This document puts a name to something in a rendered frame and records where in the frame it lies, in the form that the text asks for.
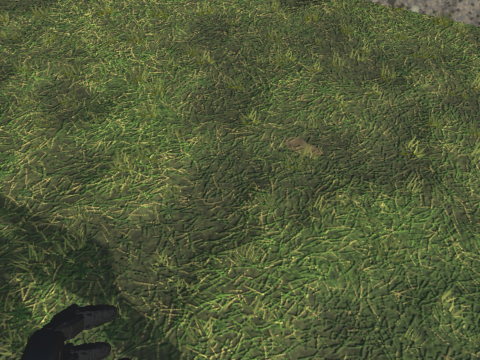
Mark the left robot hand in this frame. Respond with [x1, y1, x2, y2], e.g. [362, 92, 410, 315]
[20, 304, 131, 360]

